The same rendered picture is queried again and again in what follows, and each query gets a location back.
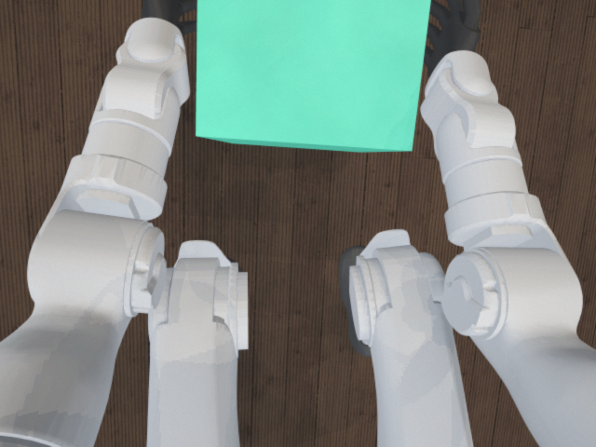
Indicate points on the robot right hand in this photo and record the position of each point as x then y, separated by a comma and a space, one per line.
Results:
460, 30

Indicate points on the robot right forearm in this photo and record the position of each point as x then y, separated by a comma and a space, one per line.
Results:
480, 165

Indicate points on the right robot upper arm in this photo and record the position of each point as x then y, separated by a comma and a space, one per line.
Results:
521, 307

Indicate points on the left robot upper arm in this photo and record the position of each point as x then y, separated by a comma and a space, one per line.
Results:
91, 274

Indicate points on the right robot foot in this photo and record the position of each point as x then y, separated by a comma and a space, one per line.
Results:
349, 258

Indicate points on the robot left hand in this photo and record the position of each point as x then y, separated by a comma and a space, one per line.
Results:
171, 11

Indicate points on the robot left forearm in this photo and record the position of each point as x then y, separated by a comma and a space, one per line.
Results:
131, 134

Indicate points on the left robot shin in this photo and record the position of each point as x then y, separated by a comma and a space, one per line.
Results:
189, 249

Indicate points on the carton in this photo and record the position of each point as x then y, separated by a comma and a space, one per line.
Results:
341, 75

